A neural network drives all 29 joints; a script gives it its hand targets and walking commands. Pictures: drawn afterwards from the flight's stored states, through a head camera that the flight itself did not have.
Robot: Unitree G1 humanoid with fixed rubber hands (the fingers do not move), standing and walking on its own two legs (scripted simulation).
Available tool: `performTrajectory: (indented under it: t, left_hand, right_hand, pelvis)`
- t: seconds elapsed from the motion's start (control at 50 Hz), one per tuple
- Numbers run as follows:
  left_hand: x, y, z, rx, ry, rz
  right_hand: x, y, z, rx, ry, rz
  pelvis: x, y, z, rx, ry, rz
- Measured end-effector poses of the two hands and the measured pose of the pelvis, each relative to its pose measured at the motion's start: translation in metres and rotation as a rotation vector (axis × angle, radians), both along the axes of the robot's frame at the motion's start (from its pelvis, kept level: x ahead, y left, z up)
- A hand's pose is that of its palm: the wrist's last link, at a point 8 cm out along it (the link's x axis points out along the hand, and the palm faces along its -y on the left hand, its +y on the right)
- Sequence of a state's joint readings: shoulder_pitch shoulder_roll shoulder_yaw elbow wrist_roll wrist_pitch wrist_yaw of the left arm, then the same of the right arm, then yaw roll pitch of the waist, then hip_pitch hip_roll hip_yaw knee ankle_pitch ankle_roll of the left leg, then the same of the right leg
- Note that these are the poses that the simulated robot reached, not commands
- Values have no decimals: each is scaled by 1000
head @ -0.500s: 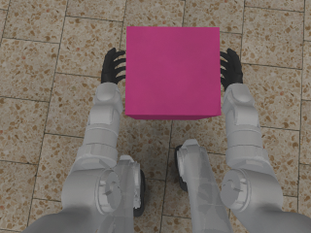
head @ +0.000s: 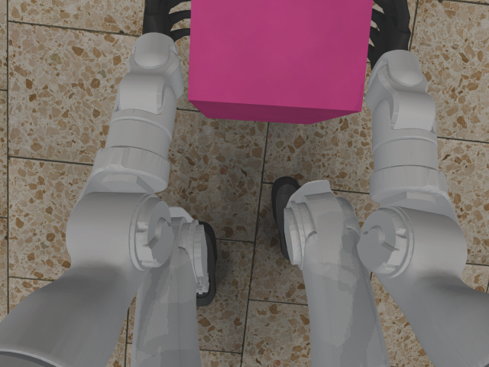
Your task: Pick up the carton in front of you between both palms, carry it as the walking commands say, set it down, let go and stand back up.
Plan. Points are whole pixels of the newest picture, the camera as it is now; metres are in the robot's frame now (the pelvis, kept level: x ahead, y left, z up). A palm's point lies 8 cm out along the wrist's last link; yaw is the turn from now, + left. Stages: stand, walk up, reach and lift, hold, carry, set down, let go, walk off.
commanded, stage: set down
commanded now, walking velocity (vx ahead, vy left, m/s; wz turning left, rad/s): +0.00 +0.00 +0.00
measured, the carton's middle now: (269, 51) +0.52 -0.12 -0.22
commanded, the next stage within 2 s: none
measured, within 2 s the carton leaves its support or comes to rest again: rests again in 1.26 s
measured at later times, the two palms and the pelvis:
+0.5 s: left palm (175, 49) +0.55 +0.02 -0.21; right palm (376, 52) +0.48 -0.28 -0.19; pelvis +0.00 +0.01 -0.04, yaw +0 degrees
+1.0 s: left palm (181, 51) +0.55 +0.01 -0.22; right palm (379, 56) +0.48 -0.29 -0.21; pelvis -0.01 +0.01 -0.05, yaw -1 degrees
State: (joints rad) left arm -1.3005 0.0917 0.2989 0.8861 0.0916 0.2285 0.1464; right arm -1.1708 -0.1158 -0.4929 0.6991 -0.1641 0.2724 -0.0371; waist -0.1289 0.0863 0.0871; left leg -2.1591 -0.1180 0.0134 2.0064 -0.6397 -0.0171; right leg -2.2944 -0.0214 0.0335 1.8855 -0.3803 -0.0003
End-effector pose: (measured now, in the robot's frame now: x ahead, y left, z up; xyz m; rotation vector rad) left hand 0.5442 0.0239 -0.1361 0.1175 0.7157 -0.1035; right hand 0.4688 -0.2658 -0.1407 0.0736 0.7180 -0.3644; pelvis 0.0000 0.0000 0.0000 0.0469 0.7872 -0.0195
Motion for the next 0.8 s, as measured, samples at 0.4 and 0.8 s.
performTrajectory:
  t: [0.4,0.8]
  left_hand:
    - [7,-7,-69,-1,31,-37]
    - [2,-9,-84,-43,40,-94]
  right_hand:
    - [16,-13,-49,-7,40,38]
    - [9,-20,-67,-14,74,53]
  pelvis:
    - [3,4,-41,-20,-40,13]
    - [-7,8,-49,-41,-83,37]
